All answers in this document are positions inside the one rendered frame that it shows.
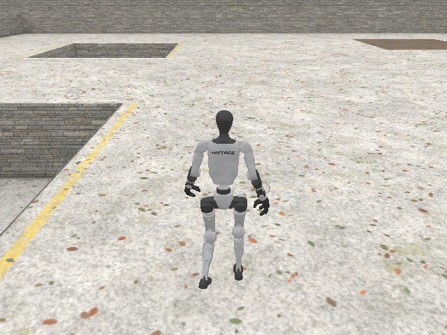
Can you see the humanoid robot head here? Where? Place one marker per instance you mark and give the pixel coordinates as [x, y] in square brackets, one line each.
[224, 120]

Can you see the left robot forearm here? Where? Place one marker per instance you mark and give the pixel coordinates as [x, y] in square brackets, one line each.
[190, 180]

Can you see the robot right upper arm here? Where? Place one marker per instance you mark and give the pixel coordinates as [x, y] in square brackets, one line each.
[245, 148]

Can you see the robot left hand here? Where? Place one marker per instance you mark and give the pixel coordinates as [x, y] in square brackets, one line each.
[188, 192]

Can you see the robot left upper arm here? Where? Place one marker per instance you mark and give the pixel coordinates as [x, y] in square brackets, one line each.
[198, 157]

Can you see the robot right hand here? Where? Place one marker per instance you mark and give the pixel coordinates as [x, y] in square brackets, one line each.
[265, 205]

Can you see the robot left thigh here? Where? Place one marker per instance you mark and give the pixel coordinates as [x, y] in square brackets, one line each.
[208, 211]

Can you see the right robot forearm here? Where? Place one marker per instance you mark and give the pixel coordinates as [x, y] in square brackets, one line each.
[257, 183]

